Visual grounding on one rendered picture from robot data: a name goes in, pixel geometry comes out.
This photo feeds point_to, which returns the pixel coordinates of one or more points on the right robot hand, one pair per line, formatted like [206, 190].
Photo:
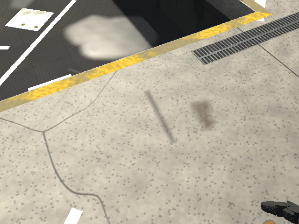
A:
[288, 210]

